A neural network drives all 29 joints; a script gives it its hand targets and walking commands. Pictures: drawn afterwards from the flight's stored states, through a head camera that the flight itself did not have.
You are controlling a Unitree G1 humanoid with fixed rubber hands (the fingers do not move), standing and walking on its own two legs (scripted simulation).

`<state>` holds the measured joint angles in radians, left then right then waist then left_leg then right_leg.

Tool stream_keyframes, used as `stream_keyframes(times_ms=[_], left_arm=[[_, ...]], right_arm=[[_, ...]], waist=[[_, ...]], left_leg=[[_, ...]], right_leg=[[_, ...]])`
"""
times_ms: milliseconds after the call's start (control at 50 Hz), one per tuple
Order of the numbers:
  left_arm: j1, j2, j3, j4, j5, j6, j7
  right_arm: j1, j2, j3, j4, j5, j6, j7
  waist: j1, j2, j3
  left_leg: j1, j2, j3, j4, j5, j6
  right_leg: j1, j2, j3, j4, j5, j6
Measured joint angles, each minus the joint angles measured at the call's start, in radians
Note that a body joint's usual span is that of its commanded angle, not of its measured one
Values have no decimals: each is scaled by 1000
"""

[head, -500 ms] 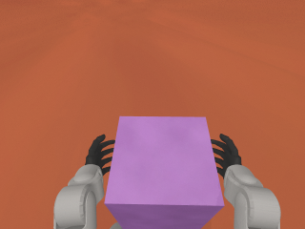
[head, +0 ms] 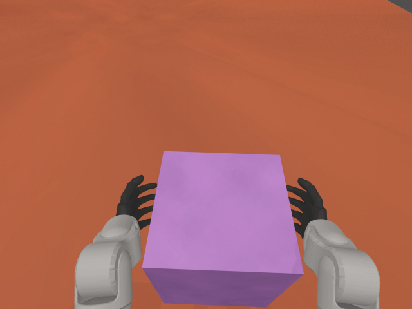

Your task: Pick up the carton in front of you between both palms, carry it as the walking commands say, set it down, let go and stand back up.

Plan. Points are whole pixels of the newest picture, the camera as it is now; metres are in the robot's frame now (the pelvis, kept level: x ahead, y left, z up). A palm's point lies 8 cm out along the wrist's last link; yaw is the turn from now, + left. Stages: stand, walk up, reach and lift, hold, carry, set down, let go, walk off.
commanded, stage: carry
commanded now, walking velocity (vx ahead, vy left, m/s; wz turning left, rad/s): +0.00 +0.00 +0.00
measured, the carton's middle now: (218, 234) +0.26 +0.00 +0.01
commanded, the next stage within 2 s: hold in 1.30 s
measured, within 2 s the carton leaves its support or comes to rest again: neither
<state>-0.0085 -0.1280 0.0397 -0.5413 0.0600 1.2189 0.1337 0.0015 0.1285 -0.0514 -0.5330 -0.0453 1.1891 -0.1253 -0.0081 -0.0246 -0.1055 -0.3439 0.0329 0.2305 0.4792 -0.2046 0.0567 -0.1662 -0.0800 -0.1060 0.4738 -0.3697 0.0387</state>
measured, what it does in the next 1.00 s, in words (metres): stands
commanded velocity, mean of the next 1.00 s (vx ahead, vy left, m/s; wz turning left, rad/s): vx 0.00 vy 0.00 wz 0.00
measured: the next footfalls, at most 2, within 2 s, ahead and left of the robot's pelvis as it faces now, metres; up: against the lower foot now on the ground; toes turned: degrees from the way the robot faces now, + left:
none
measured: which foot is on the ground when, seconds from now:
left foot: down 0.00-1.00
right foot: down 0.00-1.00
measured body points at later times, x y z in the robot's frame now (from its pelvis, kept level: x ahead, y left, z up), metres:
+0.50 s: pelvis +0.01 -0.02 +0.00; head -0.02 -0.02 +0.44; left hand +0.26 +0.13 +0.07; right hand +0.26 -0.17 +0.07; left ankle +0.03 +0.08 -0.74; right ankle -0.08 -0.13 -0.74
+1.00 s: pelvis -0.03 -0.02 +0.00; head -0.04 -0.01 +0.45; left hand +0.26 +0.13 +0.02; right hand +0.26 -0.17 +0.02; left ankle +0.03 +0.08 -0.74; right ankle -0.08 -0.13 -0.74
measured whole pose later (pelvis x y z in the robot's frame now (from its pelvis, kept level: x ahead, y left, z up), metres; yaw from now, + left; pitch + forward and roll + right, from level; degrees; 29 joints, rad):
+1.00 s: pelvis -0.03 -0.02 +0.00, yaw +0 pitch +2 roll +0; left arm -0.20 -0.14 0.15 0.17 0.24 0.75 0.04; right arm -0.20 0.14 -0.17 0.18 -0.24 0.73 -0.03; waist 0.00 -0.01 -0.07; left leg -0.37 0.08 0.21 0.50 -0.17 0.03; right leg -0.19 -0.04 -0.12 0.51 -0.35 0.00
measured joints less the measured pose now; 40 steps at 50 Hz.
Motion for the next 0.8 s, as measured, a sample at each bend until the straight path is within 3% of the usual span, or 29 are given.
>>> stream_keyframes(times_ms=[240, 440, 600, 800], left_arm=[[3, 0, 10, 53, -2, 10, 0], [-4, 1, 8, 113, 20, -19, -20], [-45, 2, 21, 262, 67, -97, -48], [-109, -1, 51, 473, 125, -259, -75]], right_arm=[[-12, -1, -2, 48, -11, 28, 0], [-14, -1, -1, 105, -38, -3, 13], [-57, -2, -15, 257, -79, -81, 46], [-121, 1, -47, 471, -138, -245, 73]], waist=[[9, 15, -41], [8, 14, -22], [6, 15, -12], [6, 18, 4]], left_leg=[[-9, 25, -14, 85, -73, -25], [-4, 35, -18, 90, -63, -30], [3, 38, -18, 60, -27, -29], [-7, 42, -20, 31, 15, -26]], right_leg=[[16, 16, -8, 36, -51, -12], [18, 25, -10, 48, -51, -25], [16, 32, -11, 38, -26, -32], [-4, 40, -14, 28, 5, -38]])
